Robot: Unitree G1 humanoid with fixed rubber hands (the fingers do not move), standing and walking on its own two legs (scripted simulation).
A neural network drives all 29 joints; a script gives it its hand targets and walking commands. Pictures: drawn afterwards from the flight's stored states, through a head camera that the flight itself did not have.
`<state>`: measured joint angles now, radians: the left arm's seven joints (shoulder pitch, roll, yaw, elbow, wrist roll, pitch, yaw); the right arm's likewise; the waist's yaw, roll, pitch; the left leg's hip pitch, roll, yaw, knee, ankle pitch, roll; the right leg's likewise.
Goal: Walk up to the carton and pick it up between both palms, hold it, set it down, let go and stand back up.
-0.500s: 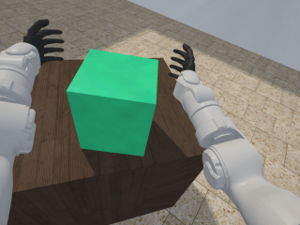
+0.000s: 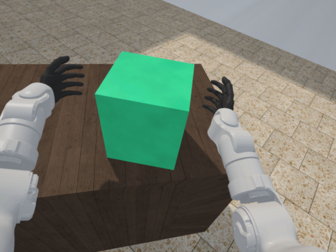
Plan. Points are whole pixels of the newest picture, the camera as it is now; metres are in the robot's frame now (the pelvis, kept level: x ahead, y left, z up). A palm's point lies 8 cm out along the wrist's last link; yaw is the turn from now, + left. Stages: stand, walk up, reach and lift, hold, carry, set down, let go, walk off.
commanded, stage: set down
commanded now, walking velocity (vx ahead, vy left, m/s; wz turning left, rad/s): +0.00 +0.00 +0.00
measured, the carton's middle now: (148, 112) +0.49 -0.02 +0.05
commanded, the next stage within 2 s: none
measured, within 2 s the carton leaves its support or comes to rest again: neither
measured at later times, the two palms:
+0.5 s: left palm (32, 122) +0.40 +0.24 +0.13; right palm (223, 139) +0.33 -0.17 +0.12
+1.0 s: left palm (25, 159) +0.34 +0.26 +0.08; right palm (223, 170) +0.27 -0.17 +0.07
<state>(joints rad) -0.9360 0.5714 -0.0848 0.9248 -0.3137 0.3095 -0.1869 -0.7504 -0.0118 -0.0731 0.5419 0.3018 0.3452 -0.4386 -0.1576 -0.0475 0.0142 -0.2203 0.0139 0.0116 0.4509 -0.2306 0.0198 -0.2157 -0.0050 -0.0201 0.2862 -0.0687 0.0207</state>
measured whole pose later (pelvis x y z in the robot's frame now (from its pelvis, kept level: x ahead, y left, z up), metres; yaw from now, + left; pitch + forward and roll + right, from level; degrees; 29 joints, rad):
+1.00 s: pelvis +0.04 +0.01 +0.00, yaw -2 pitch -5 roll -2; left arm -0.08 0.51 0.07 0.04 -0.29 0.33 -0.23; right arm 0.16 -0.03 0.04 -0.27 0.23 0.36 -0.41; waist 0.01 0.00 0.13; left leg -0.04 0.02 0.05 0.42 -0.30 0.03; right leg -0.06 0.00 0.02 0.27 -0.13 0.03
